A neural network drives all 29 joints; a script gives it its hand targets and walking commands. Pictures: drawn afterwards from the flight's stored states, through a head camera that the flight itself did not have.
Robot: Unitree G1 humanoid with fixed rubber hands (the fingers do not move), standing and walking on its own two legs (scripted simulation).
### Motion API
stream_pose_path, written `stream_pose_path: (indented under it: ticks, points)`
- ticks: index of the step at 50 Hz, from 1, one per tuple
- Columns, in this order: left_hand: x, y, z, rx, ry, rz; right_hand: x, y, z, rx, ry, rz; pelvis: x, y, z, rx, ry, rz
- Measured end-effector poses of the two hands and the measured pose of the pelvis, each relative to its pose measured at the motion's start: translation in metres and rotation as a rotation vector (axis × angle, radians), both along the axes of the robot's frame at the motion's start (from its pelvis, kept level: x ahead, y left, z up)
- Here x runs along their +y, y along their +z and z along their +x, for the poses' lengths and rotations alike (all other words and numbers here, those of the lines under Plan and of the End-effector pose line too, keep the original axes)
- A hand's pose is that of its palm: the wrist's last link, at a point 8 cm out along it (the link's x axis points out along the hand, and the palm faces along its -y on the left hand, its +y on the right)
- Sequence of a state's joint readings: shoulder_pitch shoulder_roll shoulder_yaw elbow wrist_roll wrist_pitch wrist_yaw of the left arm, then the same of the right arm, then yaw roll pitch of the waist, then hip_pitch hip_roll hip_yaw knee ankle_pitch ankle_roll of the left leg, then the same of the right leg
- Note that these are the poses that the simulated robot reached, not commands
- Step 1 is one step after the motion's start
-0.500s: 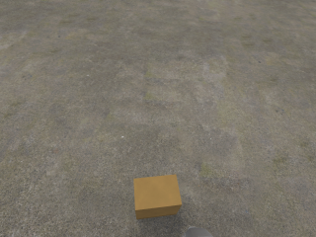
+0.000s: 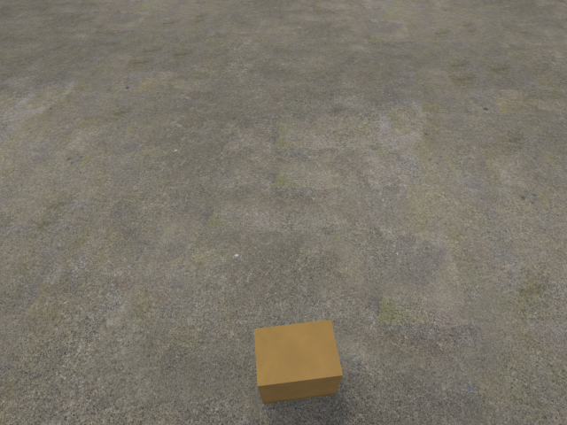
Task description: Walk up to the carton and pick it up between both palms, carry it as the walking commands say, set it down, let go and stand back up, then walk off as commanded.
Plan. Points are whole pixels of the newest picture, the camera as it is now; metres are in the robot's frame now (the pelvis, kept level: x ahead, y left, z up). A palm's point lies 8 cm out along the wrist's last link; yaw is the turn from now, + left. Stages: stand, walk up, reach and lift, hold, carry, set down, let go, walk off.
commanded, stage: stand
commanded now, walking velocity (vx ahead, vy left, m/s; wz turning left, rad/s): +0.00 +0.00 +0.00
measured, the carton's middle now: (296, 362) +0.39 -0.02 -0.65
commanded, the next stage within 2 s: reach and lift in 0.16 s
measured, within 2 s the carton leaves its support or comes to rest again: neither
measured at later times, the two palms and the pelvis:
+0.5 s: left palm out of the picture +0.13 +0.21 -0.14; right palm (448, 415) +0.15 -0.23 -0.13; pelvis -0.03 +0.00 -0.02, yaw +0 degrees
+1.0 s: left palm (181, 382) +0.23 +0.20 -0.18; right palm (425, 370) +0.23 -0.24 -0.18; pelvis -0.08 -0.02 -0.08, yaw +2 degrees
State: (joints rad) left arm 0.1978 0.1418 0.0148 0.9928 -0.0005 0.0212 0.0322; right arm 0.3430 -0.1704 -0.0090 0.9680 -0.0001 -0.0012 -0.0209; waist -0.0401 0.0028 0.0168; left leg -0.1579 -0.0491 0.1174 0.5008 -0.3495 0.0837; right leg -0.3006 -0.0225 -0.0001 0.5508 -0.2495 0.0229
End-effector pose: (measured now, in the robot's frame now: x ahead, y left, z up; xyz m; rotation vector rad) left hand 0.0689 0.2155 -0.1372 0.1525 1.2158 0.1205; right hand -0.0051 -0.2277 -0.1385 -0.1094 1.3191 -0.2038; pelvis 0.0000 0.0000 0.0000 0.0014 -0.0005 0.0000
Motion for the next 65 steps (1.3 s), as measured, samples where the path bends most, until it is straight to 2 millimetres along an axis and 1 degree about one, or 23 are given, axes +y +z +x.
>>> stream_pose_path:
  ticks: [9, 10, 11, 13, 15, 18, 20, 21, 23, 28, 34, 38, 40, 42, 47, 50, 53, 58, 62, 65]
  points:
    - [-0.001, 0.0, -0.013, 0.009, 0.006, -0.002, -0.001, 0.001, -0.005, -0.01, 0.0, -0.002, 0.0, 0.0, -0.006, -0.01, 0.001, 0.0]
    - [-0.001, -0.001, -0.012, 0.013, 0.007, 0.0, -0.001, 0.0, -0.003, -0.004, -0.001, -0.001, -0.001, -0.001, -0.007, 0.005, 0.001, 0.0]
    - [0.0, -0.002, -0.009, 0.016, 0.0, 0.003, -0.002, -0.002, 0.002, 0.0, 0.002, 0.0, -0.001, -0.003, -0.01, 0.014, 0.002, 0.0]
    - [0.003, -0.004, 0.003, 0.033, -0.015, 0.014, -0.001, -0.004, 0.027, -0.012, 0.03, 0.004, -0.001, -0.009, -0.017, 0.02, 0.003, -0.003]
    - [0.005, -0.004, 0.017, 0.05, -0.033, 0.028, 0.001, -0.002, 0.063, -0.055, 0.056, 0.007, -0.001, -0.012, -0.023, 0.027, 0.004, -0.005]
    - [0.003, -0.001, 0.04, 0.055, -0.081, 0.039, 0.004, 0.007, 0.117, -0.135, 0.089, 0.013, -0.002, -0.017, -0.028, 0.054, 0.005, -0.006]
    - [0.001, 0.0, 0.053, 0.033, -0.08, 0.028, 0.007, 0.013, 0.142, -0.18, 0.105, 0.016, -0.002, -0.019, -0.029, 0.075, 0.006, -0.006]
    - [0.0, 0.001, 0.058, 0.023, -0.076, 0.023, 0.006, 0.014, 0.15, -0.192, 0.103, 0.017, -0.002, -0.019, -0.028, 0.084, 0.006, -0.006]
    - [-0.001, 0.0, 0.064, 0.011, -0.06, 0.01, 0.004, 0.013, 0.155, -0.194, 0.087, 0.015, -0.002, -0.02, -0.027, 0.104, 0.006, -0.006]
    - [-0.003, -0.011, 0.069, -0.035, -0.019, -0.028, -0.01, 0.002, 0.144, -0.198, 0.045, -0.016, -0.001, -0.026, -0.026, 0.175, 0.008, -0.008]
    - [-0.007, -0.033, 0.071, -0.081, -0.009, -0.029, -0.011, -0.022, 0.136, -0.213, 0.077, -0.006, -0.005, -0.041, -0.039, 0.266, 0.012, -0.005]
    - [-0.007, -0.045, 0.076, -0.111, 0.013, -0.012, -0.013, -0.037, 0.143, -0.24, 0.094, 0.001, -0.01, -0.053, -0.05, 0.304, 0.015, 0.0]
    - [-0.007, -0.049, 0.084, -0.138, 0.018, -0.004, -0.014, -0.042, 0.152, -0.265, 0.1, 0.005, -0.012, -0.059, -0.056, 0.315, 0.017, 0.003]
    - [-0.007, -0.051, 0.096, -0.171, 0.015, 0.005, -0.014, -0.046, 0.165, -0.294, 0.11, 0.01, -0.015, -0.065, -0.062, 0.323, 0.019, 0.006]
    - [-0.011, -0.047, 0.138, -0.254, -0.007, 0.022, -0.011, -0.047, 0.208, -0.371, 0.124, 0.024, -0.021, -0.075, -0.075, 0.33, 0.023, 0.014]
    - [-0.015, -0.042, 0.162, -0.296, -0.009, 0.023, -0.009, -0.045, 0.231, -0.406, 0.132, 0.026, -0.024, -0.079, -0.078, 0.341, 0.025, 0.018]
    - [-0.019, -0.042, 0.179, -0.318, 0.002, 0.012, -0.007, -0.045, 0.249, -0.43, 0.138, 0.025, -0.026, -0.08, -0.077, 0.358, 0.026, 0.02]
    - [-0.018, -0.057, 0.193, -0.333, 0.03, -0.003, -0.006, -0.054, 0.272, -0.472, 0.141, 0.011, -0.027, -0.082, -0.072, 0.416, 0.027, 0.021]
    - [-0.015, -0.076, 0.204, -0.354, 0.037, -0.003, -0.003, -0.068, 0.285, -0.491, 0.154, 0.003, -0.026, -0.087, -0.068, 0.481, 0.028, 0.019]
    - [-0.015, -0.089, 0.218, -0.377, 0.028, -0.001, 0.0, -0.08, 0.3, -0.508, 0.155, -0.001, -0.025, -0.092, -0.068, 0.53, 0.029, 0.016]
